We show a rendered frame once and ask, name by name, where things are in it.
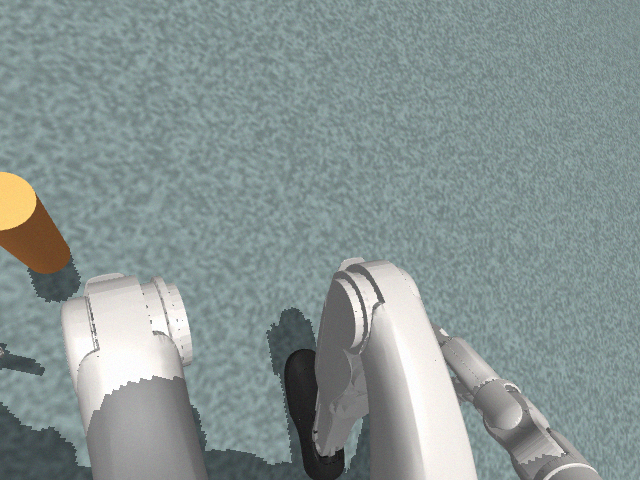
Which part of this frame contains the right robot arm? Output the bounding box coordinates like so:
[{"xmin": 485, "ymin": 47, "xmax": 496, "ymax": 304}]
[{"xmin": 473, "ymin": 379, "xmax": 603, "ymax": 480}]

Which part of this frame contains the can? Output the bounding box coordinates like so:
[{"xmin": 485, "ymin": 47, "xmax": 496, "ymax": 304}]
[{"xmin": 0, "ymin": 172, "xmax": 70, "ymax": 274}]

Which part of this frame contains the right robot foot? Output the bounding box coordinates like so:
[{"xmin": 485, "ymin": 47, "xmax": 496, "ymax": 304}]
[{"xmin": 284, "ymin": 349, "xmax": 345, "ymax": 480}]

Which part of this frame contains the right robot hand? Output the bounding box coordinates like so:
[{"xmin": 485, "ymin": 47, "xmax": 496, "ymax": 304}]
[{"xmin": 430, "ymin": 321, "xmax": 502, "ymax": 406}]

